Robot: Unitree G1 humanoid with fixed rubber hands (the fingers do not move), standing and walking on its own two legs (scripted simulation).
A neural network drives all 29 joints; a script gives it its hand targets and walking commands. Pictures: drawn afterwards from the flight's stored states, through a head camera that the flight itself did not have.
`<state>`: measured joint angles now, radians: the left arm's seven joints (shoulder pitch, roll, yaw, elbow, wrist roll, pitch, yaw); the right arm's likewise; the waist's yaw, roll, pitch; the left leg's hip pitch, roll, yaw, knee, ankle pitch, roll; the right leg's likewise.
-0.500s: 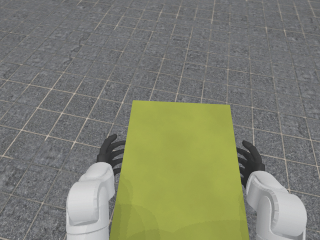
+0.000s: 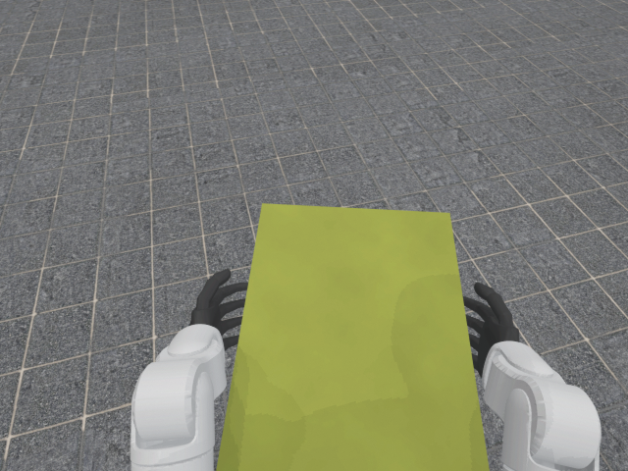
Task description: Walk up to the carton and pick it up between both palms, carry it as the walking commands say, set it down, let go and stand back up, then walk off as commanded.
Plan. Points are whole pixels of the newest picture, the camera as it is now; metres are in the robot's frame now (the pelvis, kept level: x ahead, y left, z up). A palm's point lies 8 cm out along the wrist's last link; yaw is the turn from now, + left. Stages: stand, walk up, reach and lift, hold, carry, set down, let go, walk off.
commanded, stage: carry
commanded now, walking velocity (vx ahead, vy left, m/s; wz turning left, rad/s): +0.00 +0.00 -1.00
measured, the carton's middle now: (345, 354) +0.28 -0.01 -0.01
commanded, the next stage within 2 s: none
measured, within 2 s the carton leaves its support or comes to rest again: neither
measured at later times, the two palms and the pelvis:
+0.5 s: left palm (372, 304) +0.31 -0.04 +0.07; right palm out of the picture +0.15 -0.31 +0.07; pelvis +0.01 -0.04 +0.01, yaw -30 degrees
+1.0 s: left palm (573, 364) +0.24 -0.24 +0.08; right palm out of the picture -0.03 -0.39 +0.07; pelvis -0.02 -0.08 +0.00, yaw -59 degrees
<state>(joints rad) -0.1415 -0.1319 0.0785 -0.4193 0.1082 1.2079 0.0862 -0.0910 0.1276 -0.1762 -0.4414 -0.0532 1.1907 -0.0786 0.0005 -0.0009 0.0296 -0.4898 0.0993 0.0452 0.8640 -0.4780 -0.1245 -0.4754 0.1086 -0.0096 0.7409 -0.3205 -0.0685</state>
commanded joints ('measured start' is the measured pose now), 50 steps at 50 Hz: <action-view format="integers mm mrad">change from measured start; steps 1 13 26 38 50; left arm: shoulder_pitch -480 -385 -511 -514 -516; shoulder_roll -858 -865 -866 -835 -872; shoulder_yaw -699 -673 -702 -714 -662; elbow -179 -18 -172 -62 -117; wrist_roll -402 -453 -429 -480 -432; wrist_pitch -35 1 -36 4 -20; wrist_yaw -230 -279 -244 -282 -260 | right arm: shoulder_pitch -495 -509 -590 -511 -692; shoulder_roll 872 809 893 818 901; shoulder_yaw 783 783 784 702 824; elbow -128 -99 -86 -24 -115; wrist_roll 391 323 410 292 433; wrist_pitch -12 -4 -20 -21 -4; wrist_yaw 261 226 257 224 249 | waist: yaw -19 32 20 -8 20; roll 79 -222 -53 193 -165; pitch -538 -424 -488 -347 -493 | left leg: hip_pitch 429 -31 62 392 -117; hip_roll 151 175 -44 323 43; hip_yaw -99 213 -59 74 1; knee -474 179 -30 -408 178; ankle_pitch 328 313 55 707 -46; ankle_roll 76 1 5 162 -34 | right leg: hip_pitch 47 507 331 -36 490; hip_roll -157 -264 -319 -120 -346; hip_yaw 161 166 473 -100 323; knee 20 -260 -264 155 -150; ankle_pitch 297 516 498 -156 970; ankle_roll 32 -18 -120 86 -105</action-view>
